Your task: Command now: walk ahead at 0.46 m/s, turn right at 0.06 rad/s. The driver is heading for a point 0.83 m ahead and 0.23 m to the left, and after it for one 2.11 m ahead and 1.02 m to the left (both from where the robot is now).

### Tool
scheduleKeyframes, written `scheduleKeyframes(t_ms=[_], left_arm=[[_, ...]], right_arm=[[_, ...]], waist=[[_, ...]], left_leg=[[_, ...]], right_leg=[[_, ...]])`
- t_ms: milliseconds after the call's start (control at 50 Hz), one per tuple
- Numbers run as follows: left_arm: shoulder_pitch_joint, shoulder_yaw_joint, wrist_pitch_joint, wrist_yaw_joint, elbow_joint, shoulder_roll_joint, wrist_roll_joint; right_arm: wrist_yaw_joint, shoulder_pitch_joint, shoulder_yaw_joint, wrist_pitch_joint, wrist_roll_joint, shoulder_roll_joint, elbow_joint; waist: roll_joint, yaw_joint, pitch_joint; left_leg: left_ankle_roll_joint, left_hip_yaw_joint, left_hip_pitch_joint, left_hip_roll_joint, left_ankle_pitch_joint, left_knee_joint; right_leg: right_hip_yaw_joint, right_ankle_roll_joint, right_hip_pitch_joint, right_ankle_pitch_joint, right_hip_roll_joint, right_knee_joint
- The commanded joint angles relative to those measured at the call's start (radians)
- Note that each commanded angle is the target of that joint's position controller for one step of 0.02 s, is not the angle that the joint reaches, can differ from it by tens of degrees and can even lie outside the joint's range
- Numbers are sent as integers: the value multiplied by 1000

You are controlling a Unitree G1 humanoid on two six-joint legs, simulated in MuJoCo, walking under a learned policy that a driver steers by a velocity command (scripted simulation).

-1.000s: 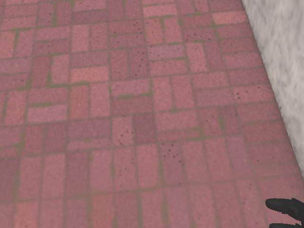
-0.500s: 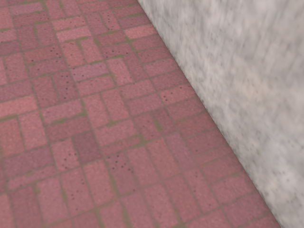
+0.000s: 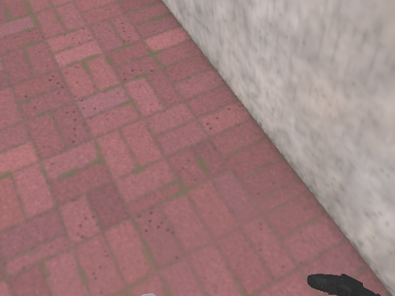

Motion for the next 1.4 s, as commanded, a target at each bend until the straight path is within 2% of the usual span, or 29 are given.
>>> scheduleKeyframes(t_ms=[20,60,100,120,140,160,180,220,260,380,540,580,620,640,660,680,700,740,780,820,920,1080,1160,1200,1220,1240,1260,1300,1400], left_arm=[[25,49,0,-4,-20,211,2],[35,55,1,-13,4,240,15],[-61,67,-8,-8,-17,281,9],[-102,47,-25,1,-67,222,33],[-20,26,-71,-19,-93,74,11],[-107,54,-103,-48,-102,150,-24],[-223,63,-110,-54,-141,170,-44],[-283,62,-85,-45,-165,168,-15],[-215,57,-53,-47,-157,134,-20],[-404,51,-39,-50,-221,144,7],[-681,33,-66,-85,-299,144,-15],[-610,51,-73,-92,-287,188,-16],[-270,100,-75,-74,-184,278,-14],[-98,125,-61,-56,-167,360,-16],[-15,133,-61,-58,-134,367,-12],[-89,117,-70,-50,-133,309,-11],[-174,107,-77,-39,-131,278,-4],[-237,89,-102,-18,-99,231,4],[-245,66,-107,-18,-71,167,10],[-309,61,-97,-18,-88,170,9],[-198,77,-84,7,-76,229,25],[-80,121,-13,35,-66,283,2],[-200,158,0,23,-100,424,-13],[-258,147,-26,10,-137,392,-46],[-264,82,-49,-1,-195,153,34],[-218,74,-103,-13,-267,139,25],[-380,95,-139,-12,-301,234,-16],[-430,83,-153,3,-292,198,6],[-407,82,-89,-17,-285,184,21]], right_arm=[[17,-196,-3,-33,3,-35,-131],[5,-109,-29,-18,6,-97,-132],[-11,174,-81,-2,9,-215,-54],[-27,377,-99,5,-15,-298,13],[-26,440,-103,-12,-25,-333,66],[-48,381,-91,-20,-26,-279,63],[-55,275,-78,-31,-27,-224,67],[-40,166,-57,-50,-46,-143,99],[-28,141,-43,-62,-50,-83,141],[-50,246,-50,-57,-32,-128,213],[-69,328,-82,-10,-21,-250,214],[-70,301,-83,4,-29,-259,210],[-73,285,-72,19,-39,-241,198],[-61,342,-40,7,-62,-158,167],[-40,345,-19,-17,-22,-77,149],[-28,181,-48,-31,26,-180,122],[-29,89,-55,-38,30,-198,75],[-47,114,-64,5,-28,-196,61],[-25,211,-62,48,-16,-152,52],[-14,214,-52,78,11,-122,28],[-18,59,-55,90,-22,-134,-53],[12,-151,-35,82,-7,-68,-172],[12,74,-90,75,6,-166,-131],[-13,380,-164,85,9,-297,-25],[-28,347,-171,84,2,-394,2],[-40,334,-160,62,-6,-441,-44],[-36,338,-150,30,-4,-361,-37],[-25,278,-121,-10,-18,-277,-3],[-40,257,-89,-27,-6,-184,52]], waist=[[-221,-41,113],[-296,-120,7],[-270,-289,-156],[26,-322,-299],[418,-219,-456],[294,-206,-336],[176,-159,-119],[-3,-60,16],[64,4,17],[42,-24,84],[55,-134,101],[117,-82,30],[115,73,-180],[-63,96,-375],[-236,92,-502],[-143,118,-308],[-104,84,-133],[158,-25,-22],[16,-110,-42],[-94,-143,-4],[-127,-84,67],[-191,-8,160],[-279,-168,-4],[-180,-324,-149],[225,-185,-90],[370,-125,-393],[186,-188,-307],[-20,-114,-81],[-4,-29,-1]], left_leg=[[85,110,181,-83,-163,-180],[129,116,371,-157,-313,-231],[181,-35,820,-152,-196,-445],[232,-362,1136,62,-280,-511],[332,-950,1340,236,-495,-889],[329,-1093,1257,273,-546,-1066],[296,-922,1079,259,-485,-1036],[241,-541,745,165,-248,-1015],[221,-331,661,81,-156,-1054],[218,-104,688,-1,39,-1127],[241,-175,1109,138,226,-1125],[222,-146,1153,131,554,-989],[168,-72,983,50,755,-586],[129,-84,627,-1,305,-245],[83,-235,287,-208,-388,18],[86,-313,140,-173,-359,146],[88,-264,81,-117,-260,183],[56,-350,246,-88,-72,190],[49,-357,270,-85,-31,295],[31,-294,200,-81,-13,326],[-20,-210,98,-80,116,203],[10,-53,-23,-5,-152,-13],[113,96,505,-158,-377,-231],[191,-44,1006,-223,-170,-570],[248,-417,1098,-64,-32,-615],[411,-985,1262,121,-278,-925],[374,-1080,1223,154,-452,-1076],[287,-854,945,118,-254,-994],[244,-492,757,-28,42,-985]], right_leg=[[-1,-212,-86,779,-203,-31],[-7,-194,-28,1348,-230,168],[1,-141,-185,1438,-206,525],[27,-115,-439,814,-110,876],[205,-78,-720,-38,156,1142],[262,-60,-870,4,156,1350],[179,-70,-947,67,94,1419],[84,-90,-841,217,-30,1382],[81,-95,-765,260,-55,1358],[-16,-13,-908,454,-62,1118],[-82,5,-903,340,-12,557],[-124,-48,-767,231,48,498],[-108,-131,-265,252,73,442],[234,-238,184,129,-195,481],[786,-375,377,-356,-375,230],[787,-311,253,-436,-352,106],[619,-265,95,-269,-340,106],[442,-178,-207,323,-349,147],[193,-125,-275,654,-286,218],[55,-139,-381,469,-260,151],[-99,-132,-351,434,-226,84],[-187,-119,-34,424,-342,34],[-287,-133,-131,1356,-321,313],[-246,-71,-372,1022,-240,792],[-165,-8,-739,-74,-85,1180],[100,-5,-927,-139,17,1447],[121,-23,-1050,3,27,1557],[103,-58,-1052,137,-45,1491],[43,-34,-994,235,-66,1383]])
